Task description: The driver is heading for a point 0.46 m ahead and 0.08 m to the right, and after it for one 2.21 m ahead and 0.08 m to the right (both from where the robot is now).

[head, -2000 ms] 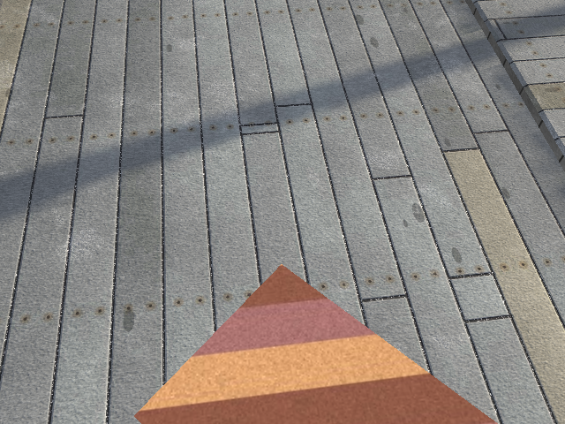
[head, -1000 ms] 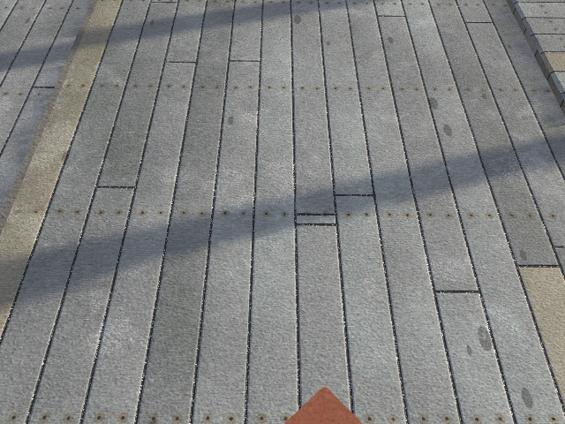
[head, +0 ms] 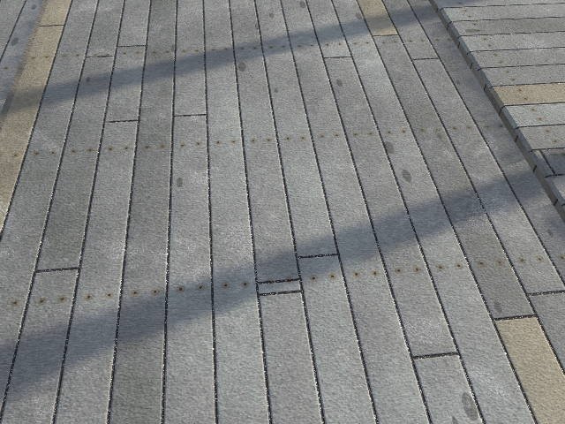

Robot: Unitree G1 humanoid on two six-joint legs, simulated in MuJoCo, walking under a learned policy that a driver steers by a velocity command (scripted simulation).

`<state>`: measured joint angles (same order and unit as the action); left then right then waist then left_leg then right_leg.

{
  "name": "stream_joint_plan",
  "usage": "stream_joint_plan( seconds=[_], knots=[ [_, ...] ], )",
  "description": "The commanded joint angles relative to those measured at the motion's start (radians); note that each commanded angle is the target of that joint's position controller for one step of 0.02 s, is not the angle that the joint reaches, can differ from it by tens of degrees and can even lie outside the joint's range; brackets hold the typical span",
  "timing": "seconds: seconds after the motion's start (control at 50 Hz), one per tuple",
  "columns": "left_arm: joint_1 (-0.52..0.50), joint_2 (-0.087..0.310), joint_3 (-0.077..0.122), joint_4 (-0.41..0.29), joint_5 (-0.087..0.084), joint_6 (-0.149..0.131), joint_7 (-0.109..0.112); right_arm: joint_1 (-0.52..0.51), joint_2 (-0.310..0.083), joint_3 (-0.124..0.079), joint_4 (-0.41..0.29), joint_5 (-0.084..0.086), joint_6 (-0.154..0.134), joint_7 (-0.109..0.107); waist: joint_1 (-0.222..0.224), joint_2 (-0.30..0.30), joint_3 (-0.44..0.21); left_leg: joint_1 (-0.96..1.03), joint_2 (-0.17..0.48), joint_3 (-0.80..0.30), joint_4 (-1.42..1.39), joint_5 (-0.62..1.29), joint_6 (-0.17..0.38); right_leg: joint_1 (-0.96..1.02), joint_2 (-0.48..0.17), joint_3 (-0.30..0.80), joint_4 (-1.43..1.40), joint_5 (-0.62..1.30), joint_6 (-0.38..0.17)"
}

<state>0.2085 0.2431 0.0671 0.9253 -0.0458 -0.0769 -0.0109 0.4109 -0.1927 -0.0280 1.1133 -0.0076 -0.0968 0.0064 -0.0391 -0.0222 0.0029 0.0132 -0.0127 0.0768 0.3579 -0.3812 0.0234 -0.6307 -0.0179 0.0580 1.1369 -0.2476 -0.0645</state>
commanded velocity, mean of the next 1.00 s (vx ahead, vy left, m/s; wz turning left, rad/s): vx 0.30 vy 0.00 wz -0.06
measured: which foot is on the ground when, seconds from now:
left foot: down 0.00-0.20, up 0.22-0.70, down 0.72-1.00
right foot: up 0.00-0.20, down 0.22-0.74, up 0.76-1.00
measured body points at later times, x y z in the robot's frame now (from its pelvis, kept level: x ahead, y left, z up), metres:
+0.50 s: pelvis +0.25 -0.07 +0.01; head +0.27 -0.08 +0.46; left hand +0.38 +0.17 -0.11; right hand +0.36 -0.37 -0.09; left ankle +0.44 +0.09 -0.66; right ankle +0.24 -0.12 -0.73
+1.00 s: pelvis +0.42 -0.08 +0.00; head +0.47 -0.07 +0.45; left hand +0.58 +0.19 -0.12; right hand +0.54 -0.37 -0.10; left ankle +0.51 +0.00 -0.73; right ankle +0.45 -0.24 -0.69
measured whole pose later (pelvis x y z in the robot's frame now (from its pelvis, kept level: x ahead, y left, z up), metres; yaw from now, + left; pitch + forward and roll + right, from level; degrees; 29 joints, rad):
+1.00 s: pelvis +0.42 -0.08 +0.00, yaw -1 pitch +4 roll -1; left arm 0.12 0.28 0.04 0.78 0.00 -0.01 0.05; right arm 0.19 -0.29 -0.06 0.72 0.00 0.01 -0.02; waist -0.03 0.00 0.03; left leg -0.42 -0.10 -0.12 0.44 -0.07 0.05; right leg -0.54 0.01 0.12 0.86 -0.36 0.06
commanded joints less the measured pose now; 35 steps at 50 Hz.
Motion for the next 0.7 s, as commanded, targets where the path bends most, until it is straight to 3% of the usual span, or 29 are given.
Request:
stream_joint_plan(
  seconds=[0.02, 0.06, 0.1, 0.12, 0.16, 0.18, 0.2, 0.22, 0.24, 0.26, 0.28, 0.3, 0.32, 0.34, 0.38, 0.44, 0.5, 0.54, 0.58, 0.64, 0.68, 0.7],
  knots=[
    [-0.160, -0.012, -0.016, -0.120, 0.015, 0.001, -0.013, -0.059, -0.127, -0.007, -0.062, -0.011, -0.006, -0.023, 0.002, 0.095, 0.144, -0.113, 0.198, -0.044, -0.224, 0.498, 0.097, -0.076, -0.038, -0.058, -0.230, 0.177, 0.026],
    [-0.249, -0.029, -0.030, -0.166, 0.020, 0.002, -0.022, -0.012, -0.176, -0.016, -0.054, 0.001, -0.007, -0.035, -0.024, 0.094, 0.146, -0.132, 0.216, -0.008, -0.264, 0.509, 0.104, 0.006, -0.029, -0.117, -0.370, 0.233, 0.023],
    [-0.278, -0.002, -0.027, -0.198, 0.019, 0.007, -0.034, 0.017, -0.196, -0.022, -0.044, 0.013, -0.005, -0.037, -0.014, 0.100, 0.143, -0.052, 0.251, 0.020, -0.241, 0.610, 0.100, 0.023, -0.025, -0.128, -0.446, 0.225, -0.005],
    [-0.279, 0.017, -0.021, -0.209, 0.019, 0.009, -0.040, 0.013, -0.202, -0.025, -0.048, 0.016, -0.003, -0.037, 0.002, 0.105, 0.128, -0.005, 0.261, 0.042, -0.198, 0.748, 0.092, 0.044, -0.009, -0.140, -0.476, 0.212, -0.025],
    [-0.223, 0.060, 0.000, -0.213, 0.019, 0.013, -0.051, -0.002, -0.222, -0.034, -0.064, 0.015, 0.011, -0.043, 0.058, 0.140, 0.056, 0.071, 0.281, 0.077, -0.046, 1.093, 0.072, 0.142, 0.042, -0.179, -0.479, 0.154, -0.066],
    [-0.128, 0.095, 0.019, -0.193, 0.016, 0.018, -0.057, -0.016, -0.232, -0.039, -0.078, 0.008, 0.023, -0.047, 0.114, 0.158, -0.006, 0.077, 0.282, 0.092, 0.097, 1.214, 0.062, 0.252, 0.074, -0.191, -0.476, 0.122, -0.088],
    [0.018, 0.142, 0.047, -0.154, 0.014, 0.025, -0.055, -0.036, -0.239, -0.041, -0.096, 0.006, 0.032, -0.047, 0.189, 0.147, -0.085, 0.010, 0.260, 0.098, 0.292, 1.213, 0.046, 0.456, 0.104, -0.185, -0.521, 0.137, -0.119],
    [0.161, 0.203, 0.077, -0.121, 0.013, 0.037, -0.038, -0.041, -0.235, -0.037, -0.121, 0.001, 0.028, -0.046, 0.252, 0.074, -0.147, -0.219, 0.213, 0.095, 0.575, 0.961, 0.015, 0.731, 0.038, -0.029, -0.557, 0.085, -0.159],
    [0.166, 0.283, 0.081, -0.128, 0.018, 0.033, -0.027, 0.068, -0.059, 0.011, -0.170, -0.016, 0.001, -0.019, 0.121, -0.218, -0.270, -0.628, -0.003, 0.030, 1.001, -0.066, -0.035, 1.033, -0.265, 0.572, -0.673, -0.136, -0.360],
    [0.196, 0.217, 0.062, -0.132, 0.029, 0.024, -0.022, -0.043, -0.130, -0.002, -0.200, 0.021, -0.051, 0.001, 0.179, -0.155, -0.348, -0.741, -0.032, -0.190, 1.142, -0.159, -0.006, 1.044, -0.316, 0.826, -0.869, -0.271, -0.384],
    [0.136, 0.174, 0.049, -0.131, 0.037, 0.008, -0.019, -0.148, -0.195, -0.022, -0.248, 0.059, -0.075, 0.005, 0.167, -0.118, -0.171, -0.835, 0.026, -0.196, 1.118, -0.066, 0.026, 0.921, -0.285, 0.686, -0.902, -0.222, -0.317],
    [0.049, 0.147, 0.038, -0.152, 0.035, -0.006, -0.023, -0.172, -0.201, -0.023, -0.260, 0.053, -0.084, -0.002, 0.112, 0.004, -0.092, -0.784, 0.076, -0.194, 1.024, 0.028, 0.039, 0.748, -0.243, 0.553, -0.913, -0.105, -0.278],
    [-0.022, 0.122, 0.028, -0.171, 0.038, -0.013, -0.029, -0.176, -0.200, -0.034, -0.248, 0.033, -0.076, -0.014, 0.066, 0.077, -0.036, -0.707, 0.106, -0.183, 0.943, 0.069, 0.035, 0.593, -0.190, 0.444, -0.929, 0.010, -0.240],
    [-0.060, 0.123, 0.025, -0.186, 0.049, -0.017, -0.027, -0.127, -0.198, -0.040, -0.252, 0.026, -0.059, -0.017, 0.018, 0.037, -0.038, -0.631, 0.131, -0.199, 0.895, 0.089, 0.023, 0.500, -0.167, 0.388, -0.942, 0.073, -0.241],
    [-0.070, 0.108, 0.016, -0.188, 0.042, -0.020, -0.023, -0.098, -0.182, -0.045, -0.254, 0.014, -0.026, -0.019, -0.010, 0.019, -0.019, -0.574, 0.157, -0.177, 0.799, 0.103, -0.007, 0.390, -0.140, 0.294, -0.964, 0.136, -0.231],
    [-0.003, 0.136, 0.016, -0.160, 0.047, -0.026, -0.003, -0.207, -0.164, -0.044, -0.297, -0.010, -0.003, -0.032, 0.018, 0.001, 0.028, -0.614, 0.154, -0.134, 0.630, 0.254, -0.057, 0.317, -0.115, 0.190, -0.989, 0.276, -0.223],
    [0.041, 0.134, 0.009, -0.131, 0.053, -0.019, 0.011, -0.270, -0.135, -0.035, -0.312, -0.013, -0.009, -0.027, 0.050, -0.018, 0.013, -0.550, 0.121, -0.094, 0.396, 0.462, -0.053, 0.327, -0.058, 0.042, -0.928, 0.577, -0.146],
    [0.089, 0.137, 0.005, -0.104, 0.049, -0.014, 0.020, -0.327, -0.121, -0.027, -0.324, -0.004, -0.014, -0.014, 0.088, -0.023, -0.013, -0.504, 0.092, -0.076, 0.299, 0.589, -0.036, 0.369, -0.061, 0.013, -0.907, 0.593, -0.100],
    [0.095, 0.138, 0.001, -0.085, 0.054, -0.009, 0.026, -0.357, -0.129, -0.025, -0.334, 0.007, -0.009, -0.002, 0.100, -0.033, -0.018, -0.504, 0.080, -0.084, 0.248, 0.615, -0.022, 0.436, -0.088, 0.012, -0.887, 0.586, -0.083],
    [0.069, 0.150, 0.003, -0.071, 0.062, 0.007, 0.032, -0.388, -0.156, -0.027, -0.360, 0.009, -0.006, 0.015, 0.095, -0.038, -0.022, -0.552, 0.057, -0.098, 0.213, 0.452, 0.006, 0.569, -0.143, 0.023, -0.810, 0.658, -0.092],
    [0.047, 0.171, 0.012, -0.075, 0.054, 0.026, 0.042, -0.357, -0.193, -0.037, -0.375, 0.005, -0.011, 0.028, 0.066, -0.053, -0.037, -0.557, 0.028, -0.079, 0.188, 0.300, 0.034, 0.649, -0.163, 0.033, -0.700, 0.792, -0.097],
    [0.030, 0.173, 0.013, -0.084, 0.047, 0.037, 0.050, -0.281, -0.213, -0.046, -0.360, 0.002, -0.015, 0.032, 0.027, -0.052, -0.070, -0.482, 0.003, -0.060, 0.125, 0.317, 0.054, 0.664, -0.144, 0.021, -0.599, 0.860, -0.079]
  ],
)
Keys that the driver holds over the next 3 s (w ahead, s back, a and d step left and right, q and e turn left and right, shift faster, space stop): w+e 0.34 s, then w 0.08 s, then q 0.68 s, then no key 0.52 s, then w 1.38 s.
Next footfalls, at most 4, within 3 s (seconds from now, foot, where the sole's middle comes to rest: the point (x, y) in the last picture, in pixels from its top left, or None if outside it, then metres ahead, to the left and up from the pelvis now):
0.22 right None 0.28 -0.13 -0.77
0.72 left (282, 409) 0.55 0.00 -0.77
1.14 right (378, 421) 0.51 -0.23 -0.77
1.50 left None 0.45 0.02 -0.77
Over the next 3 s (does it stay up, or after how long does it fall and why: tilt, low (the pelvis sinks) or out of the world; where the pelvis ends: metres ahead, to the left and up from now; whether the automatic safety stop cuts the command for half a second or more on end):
stays up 1.05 -0.06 -0.01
